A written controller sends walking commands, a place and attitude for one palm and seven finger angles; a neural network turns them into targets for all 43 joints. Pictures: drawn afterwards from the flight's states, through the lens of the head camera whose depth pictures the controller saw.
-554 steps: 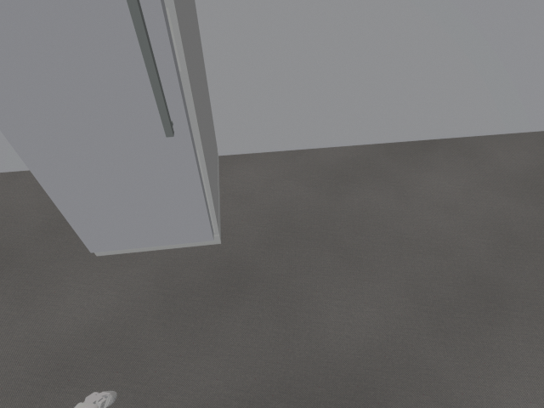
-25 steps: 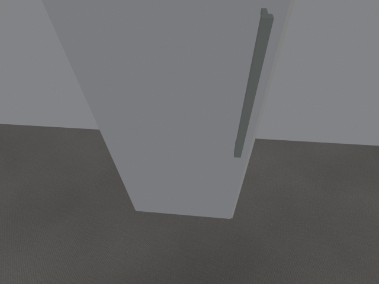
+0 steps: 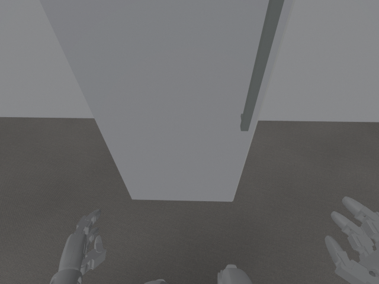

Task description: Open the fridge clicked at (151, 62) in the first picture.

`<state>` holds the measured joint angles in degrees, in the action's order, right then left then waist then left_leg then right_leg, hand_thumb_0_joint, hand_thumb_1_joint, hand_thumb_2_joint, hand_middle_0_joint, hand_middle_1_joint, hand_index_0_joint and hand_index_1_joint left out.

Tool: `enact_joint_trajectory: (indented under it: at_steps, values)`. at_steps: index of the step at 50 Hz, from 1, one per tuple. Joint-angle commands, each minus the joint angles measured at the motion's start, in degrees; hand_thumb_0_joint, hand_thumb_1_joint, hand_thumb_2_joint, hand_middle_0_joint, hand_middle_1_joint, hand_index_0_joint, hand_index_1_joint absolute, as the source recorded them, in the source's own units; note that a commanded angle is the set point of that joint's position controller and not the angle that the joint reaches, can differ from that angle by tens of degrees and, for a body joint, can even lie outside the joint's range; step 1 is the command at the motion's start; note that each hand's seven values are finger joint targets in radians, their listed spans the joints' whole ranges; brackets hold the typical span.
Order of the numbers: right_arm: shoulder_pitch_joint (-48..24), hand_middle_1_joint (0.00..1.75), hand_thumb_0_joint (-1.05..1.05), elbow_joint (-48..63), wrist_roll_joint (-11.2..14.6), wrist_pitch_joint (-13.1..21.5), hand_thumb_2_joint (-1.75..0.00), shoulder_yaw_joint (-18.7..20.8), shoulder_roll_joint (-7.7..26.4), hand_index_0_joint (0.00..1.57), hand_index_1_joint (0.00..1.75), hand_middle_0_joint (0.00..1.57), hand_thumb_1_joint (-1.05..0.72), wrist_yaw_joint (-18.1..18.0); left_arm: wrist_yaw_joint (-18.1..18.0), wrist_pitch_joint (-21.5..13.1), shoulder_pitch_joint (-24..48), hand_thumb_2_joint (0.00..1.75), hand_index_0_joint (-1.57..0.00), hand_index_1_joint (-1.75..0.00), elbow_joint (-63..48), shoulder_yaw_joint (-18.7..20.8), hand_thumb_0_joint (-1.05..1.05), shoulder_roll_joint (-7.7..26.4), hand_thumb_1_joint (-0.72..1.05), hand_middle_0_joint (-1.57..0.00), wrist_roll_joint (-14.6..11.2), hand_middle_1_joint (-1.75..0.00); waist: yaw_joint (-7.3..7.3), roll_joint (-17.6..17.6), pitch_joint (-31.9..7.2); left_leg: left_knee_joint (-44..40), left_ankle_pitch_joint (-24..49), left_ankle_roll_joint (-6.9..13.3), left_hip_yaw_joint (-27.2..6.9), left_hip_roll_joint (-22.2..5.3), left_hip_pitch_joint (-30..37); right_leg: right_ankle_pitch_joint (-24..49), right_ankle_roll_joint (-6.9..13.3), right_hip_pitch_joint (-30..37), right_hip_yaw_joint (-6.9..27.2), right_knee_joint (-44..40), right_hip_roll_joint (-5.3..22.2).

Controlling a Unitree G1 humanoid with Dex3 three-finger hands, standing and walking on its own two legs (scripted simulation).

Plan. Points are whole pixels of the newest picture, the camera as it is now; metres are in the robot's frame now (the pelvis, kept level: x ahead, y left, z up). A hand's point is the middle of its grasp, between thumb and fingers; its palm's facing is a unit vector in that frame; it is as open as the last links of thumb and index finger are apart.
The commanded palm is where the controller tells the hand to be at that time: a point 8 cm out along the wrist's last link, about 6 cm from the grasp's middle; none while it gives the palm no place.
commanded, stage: raise the hand to about handle height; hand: right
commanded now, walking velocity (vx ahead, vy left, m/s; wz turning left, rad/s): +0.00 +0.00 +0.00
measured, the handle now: (258, 61) +0.55 -0.14 +0.19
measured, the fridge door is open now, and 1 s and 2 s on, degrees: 0 0 0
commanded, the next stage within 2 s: move the hooked fingers beside the handle in 1.62 s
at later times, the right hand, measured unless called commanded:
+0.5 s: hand (366, 205) +0.24 -0.28 +0.12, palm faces +0.08 +1.00 -0.05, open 12.0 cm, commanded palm +0.21 -0.33 +0.14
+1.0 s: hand out of the picture +0.26 -0.31 +0.20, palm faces +0.12 +0.99 -0.04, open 14.0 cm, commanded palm +0.23 -0.35 +0.21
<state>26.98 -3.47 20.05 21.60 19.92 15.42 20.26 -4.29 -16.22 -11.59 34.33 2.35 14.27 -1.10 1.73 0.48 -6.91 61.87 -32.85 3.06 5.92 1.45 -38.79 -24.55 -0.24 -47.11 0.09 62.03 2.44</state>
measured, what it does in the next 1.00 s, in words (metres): rises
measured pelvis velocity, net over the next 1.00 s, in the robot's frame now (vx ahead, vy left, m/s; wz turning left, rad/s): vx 0.00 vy -0.04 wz -0.01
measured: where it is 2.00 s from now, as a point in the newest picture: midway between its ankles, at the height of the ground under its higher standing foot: outside the picture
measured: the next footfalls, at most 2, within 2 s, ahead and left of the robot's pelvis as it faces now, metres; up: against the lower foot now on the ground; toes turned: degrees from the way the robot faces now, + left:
none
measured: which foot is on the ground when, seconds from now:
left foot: down 0.00-1.00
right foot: down 0.00-1.00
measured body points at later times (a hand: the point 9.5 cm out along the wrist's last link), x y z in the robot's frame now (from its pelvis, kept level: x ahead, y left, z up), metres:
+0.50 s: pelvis +0.01 -0.03 +0.04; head +0.03 -0.04 +0.49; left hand +0.16 +0.24 -0.03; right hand +0.23 -0.33 +0.13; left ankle -0.01 +0.08 -0.66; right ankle +0.06 -0.12 -0.66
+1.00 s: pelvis +0.00 -0.04 +0.07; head -0.02 -0.04 +0.52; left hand +0.20 +0.19 +0.01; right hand +0.25 -0.36 +0.20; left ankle -0.01 +0.08 -0.66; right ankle +0.06 -0.12 -0.66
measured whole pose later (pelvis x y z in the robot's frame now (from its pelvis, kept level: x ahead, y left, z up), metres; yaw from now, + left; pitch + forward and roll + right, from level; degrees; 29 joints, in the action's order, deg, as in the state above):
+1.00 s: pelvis +0.00 -0.04 +0.07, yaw +0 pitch -2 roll +2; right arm 1.3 -5.5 18.7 -1.1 22.0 23.6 19.4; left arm -8.2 -14.3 -10.8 38.3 -4.3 13.2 -3.5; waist 2.8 -0.7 -0.7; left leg 29.6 -17.5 0.0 4.1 0.1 -9.9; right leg -11.8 2.6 -18.4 -1.8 32.3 -0.1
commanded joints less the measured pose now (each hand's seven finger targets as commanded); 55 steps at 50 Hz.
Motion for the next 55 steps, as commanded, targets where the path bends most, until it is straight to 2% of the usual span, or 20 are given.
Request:
enact_joint_trajectory:
  at_steps: [1, 4, 6, 8, 11, 14, 16, 20, 24, 26, 30, 32, 33, 36, 40, 42, 46, 47, 50, 55]
  values:
    - [-15.17, 0.68, 0.0, 16.13, 1.83, 6.99, -0.65, 4.31, 13.02, 0.24, 0.68, 0.24, -0.32, 0.96, -2.34, -3.31, 0.65, 0.9, -0.2, -0.3, -4.61, 1.28, 0.0, 7.58, 0.9, -0.2, -0.45, -0.3, -4.7, -3.57, -4.35, -17.46, 12.23, -4.6, -11.24, -1.4, -2.45, 8.29, 1.82, 10.54, 2.74, -5.81, -1.08]
    - [-15.44, 0.72, 0.0, 10.61, 3.08, 3.34, -0.62, 6.01, 16.07, 0.25, 0.72, 0.25, -0.25, 4.86, -3.32, -3.36, 1.43, 0.9, -0.2, -0.3, -4.2, 0.73, 0.0, 8.48, 0.9, -0.2, -1.21, -0.3, -3.33, -2.96, -5.29, -20.71, 9.81, -5.64, -13.75, -2.82, 1.08, 7.06, 1.67, 10.91, 2.85, -7.26, -1.2]
    - [-13.68, 0.75, 0.0, 7.96, 4.1, -0.42, -0.6, 8.93, 18.53, 0.25, 0.75, 0.25, -0.2, 6.24, -3.78, -3.13, 1.76, 0.9, -0.2, -0.3, -4.63, 0.44, 0.0, 8.69, 0.9, -0.2, -1.48, -0.3, -1.55, -2.8, -7.31, -22.13, 12.74, -6.59, -15.21, -3.8, 5.61, 8.8, 1.58, 12.34, 2.92, -8.51, -1.32]
    - [-13.85, 0.78, 0.0, 8.99, 4.99, -2.94, -0.58, 9.47, 18.13, 0.25, 0.78, 0.25, -0.15, 6.35, -3.79, -3.06, 2.17, 0.9, -0.2, -0.3, -4.96, 0.13, 0.0, 8.33, 0.9, -0.2, -1.64, -0.3, -0.61, -3.59, -9.37, -22.5, 17.56, -6.77, -14.21, -4.21, 8.75, 11.35, 1.33, 15.4, 3.12, -10.71, -1.33]
    - [-10.98, 0.82, 0.0, 8.67, 5.66, -4.5, -0.55, 11.0, 17.42, 0.26, 0.82, 0.26, -0.08, 4.62, -3.47, -3.33, 2.01, 0.9, -0.2, -0.3, -5.31, 0.19, 0.0, 8.0, 0.9, -0.2, -1.5, -0.3, 0.36, -1.04, -9.55, -22.87, 23.19, -6.86, -12.38, -3.72, 11.33, 14.14, 1.02, 17.87, 3.33, -13.22, -1.31]
    - [-9.68, 0.87, 0.0, 9.08, 5.25, -4.31, -0.52, 9.9, 15.35, 0.26, 0.87, 0.26, -0.01, 2.75, -2.83, -3.48, 1.77, 0.9, -0.2, -0.3, -5.46, 0.37, 0.0, 7.95, 0.9, -0.2, -1.55, -0.3, 0.29, -0.38, -7.4, -23.08, 26.13, -6.3, -9.78, -2.9, 11.18, 15.66, 0.77, 20.24, 2.9, -16.16, -1.37]
    - [-10.05, 0.9, 0.0, 8.91, 4.59, -4.55, -0.5, 9.71, 15.48, 0.27, 0.9, 0.27, 0.03, 1.7, -2.68, -3.52, 1.52, 0.9, -0.2, -0.3, -5.64, 0.55, 0.0, 8.33, 0.9, -0.2, -1.51, -0.3, 0.13, 0.51, -5.99, -23.63, 24.79, -5.89, -8.55, -2.09, 11.04, 15.55, 0.9, 20.83, 2.57, -17.43, -1.47]
    - [-13.58, 0.96, 0.0, 11.97, 3.4, -4.24, -0.46, 7.79, 15.68, 0.27, 0.96, 0.27, 0.13, 0.34, -2.67, -3.72, 1.57, 0.9, -0.2, -0.3, -5.83, 0.41, 0.0, 8.73, 0.9, -0.2, -1.59, -0.3, 0.04, -3.82, -5.56, -24.28, 19.78, -3.59, -4.58, -0.27, 10.08, 15.17, 1.1, 25.41, 2.11, -21.46, -1.37]
    - [-16.77, 1.02, 0.0, 15.29, 2.06, -4.61, -0.42, 6.31, 15.71, 0.28, 1.02, 0.28, 0.22, -1.52, -2.93, -3.75, 1.85, 0.9, -0.2, -0.3, -5.27, 0.03, 0.0, 8.64, 0.9, -0.2, -1.55, -0.3, -0.4, -6.15, -5.89, -25.31, 19.06, -2.73, -2.76, 0.39, 11.09, 15.69, 0.95, 29.72, 2.88, -24.5, -0.93]
    - [-17.82, 1.05, 0.0, 14.91, 1.69, -5.41, -0.4, 7.61, 17.37, 0.28, 1.05, 0.28, 0.27, -2.13, -3.08, -3.55, 1.54, 0.9, -0.2, -0.3, -4.76, -0.14, 0.0, 8.86, 0.9, -0.2, -1.38, -0.3, 0.01, -5.89, -6.08, -26.05, 19.26, -2.51, -2.48, 0.57, 12.9, 15.92, 0.95, 30.24, 3.09, -25.61, -0.91]
    - [-22.19, 1.11, 0.0, 15.52, 1.27, -7.93, -0.36, 6.01, 16.81, 0.29, 1.11, 0.29, 0.36, -2.18, -3.34, -3.02, 3.15, 0.9, -0.2, -0.3, -4.9, -0.86, 0.0, 8.59, 0.9, -0.2, -1.8, -0.3, 0.09, -8.75, -4.19, -28.2, 17.9, -2.25, -1.89, 0.56, 14.01, 14.04, 0.39, 32.69, 3.96, -29.1, -0.68]
    - [-22.91, 1.14, 0.0, 13.94, 1.02, -9.79, -0.34, 6.68, 17.72, 0.29, 1.14, 0.29, 0.41, -2.25, -3.48, -2.76, 3.19, 0.9, -0.2, -0.3, -4.83, -1.07, 0.0, 8.63, 0.9, -0.2, -1.94, -0.3, 0.37, -7.04, -4.07, -29.25, 17.85, -2.21, -1.7, 0.65, 15.55, 13.62, 0.34, 33.11, 4.21, -30.43, -0.45]
    - [-24.48, 1.15, 0.0, 14.18, 0.86, -10.62, -0.33, 5.46, 16.94, 0.29, 1.15, 0.29, 0.43, -2.11, -3.61, -2.6, 3.78, 0.9, -0.2, -0.3, -4.92, -1.33, 0.0, 8.54, 0.9, -0.2, -2.12, -0.3, 0.1, -7.61, -2.95, -29.97, 17.26, -2.23, -1.73, 0.69, 15.43, 12.48, 0.34, 33.59, 4.42, -31.23, -0.47]
    - [-27.45, 1.2, 0.0, 12.37, 0.78, -13.09, -0.3, 6.59, 18.43, 0.3, 1.2, 0.3, 0.5, -1.84, -3.93, -2.18, 3.92, 0.9, -0.2, -0.3, -4.8, -1.73, 0.0, 8.7, 0.9, -0.2, -2.17, -0.3, 0.33, -6.08, -2.92, -31.88, 17.97, -2.13, -1.8, 0.85, 17.76, 12.66, 0.51, 35.04, 4.51, -32.75, -0.5]
    - [-33.64, 1.2, 0.0, 11.29, 0.64, -15.85, -0.3, 5.74, 18.48, 0.3, 1.2, 0.3, 0.5, -1.2, -4.48, -1.73, 5.14, 0.9, -0.2, -0.3, -4.72, -2.33, 0.0, 8.49, 0.9, -0.2, -2.52, -0.3, -0.16, -5.71, -1.54, -34.2, 17.07, -2.22, -1.84, 0.73, 18.63, 10.19, 0.41, 36.99, 5.19, -35.44, -0.4]
    - [-36.08, 1.2, 0.0, 11.07, 0.35, -17.02, -0.3, 6.67, 20.22, 0.3, 1.2, 0.3, 0.5, -1.17, -4.65, -1.54, 5.49, 0.9, -0.2, -0.3, -4.65, -2.56, 0.0, 8.55, 0.9, -0.2, -2.58, -0.3, 0.23, -5.97, -2.37, -35.23, 17.64, -2.06, -2.13, 0.59, 20.27, 11.31, 0.57, 37.68, 4.6, -35.85, -0.62]
    - [-38.89, 1.2, 0.0, 10.45, 0.18, -18.55, -0.3, 7.17, 21.18, 0.3, 1.2, 0.3, 0.5, -0.82, -4.83, -1.31, 6.37, 0.9, -0.2, -0.3, -4.5, -2.88, 0.0, 8.39, 0.9, -0.2, -2.67, -0.3, 0.35, -5.61, -2.75, -37.13, 18.96, -1.95, -2.43, 0.6, 22.26, 13.11, 0.83, 39.79, 4.09, -36.63, -0.8]
    - [-39.86, 1.2, 0.0, 10.41, 0.08, -19.14, -0.3, 6.84, 21.23, 0.3, 1.2, 0.3, 0.5, -0.69, -4.8, -1.15, 6.65, 0.9, -0.2, -0.3, -4.52, -3.03, 0.0, 8.32, 0.9, -0.2, -2.76, -0.3, 0.32, -7.07, -1.89, -37.51, 18.73, -1.94, -2.39, 0.45, 22.16, 12.74, 0.67, 39.8, 4.09, -37.33, -0.81]
    - [-42.42, 1.2, 0.0, 9.32, -0.12, -20.69, -0.3, 7.37, 22.16, 0.3, 1.2, 0.3, 0.5, -0.78, -4.94, -0.84, 7.05, 0.9, -0.2, -0.3, -4.59, -3.21, 0.0, 8.33, 0.9, -0.2, -2.94, -0.3, 0.32, -6.52, -1.04, -38.73, 18.19, -1.98, -2.33, 0.47, 22.7, 11.33, 0.66, 40.39, 4.5, -38.78, -0.91]
    - [-46.12, 1.2, 0.0, 9.37, -0.4, -23.09, -0.3, 8.13, 24.08, 0.3, 1.2, 0.3, 0.5, -0.91, -5.11, -0.43, 8.02, 0.9, -0.2, -0.3, -4.87, -3.29, 0.0, 8.34, 0.9, -0.2, -3.32, -0.3, 0.5, -6.98, -1.97, -40.36, 18.26, -1.98, -2.73, 0.26, 24.1, 12.01, 0.93, 41.95, 3.78, -39.64, -1.2]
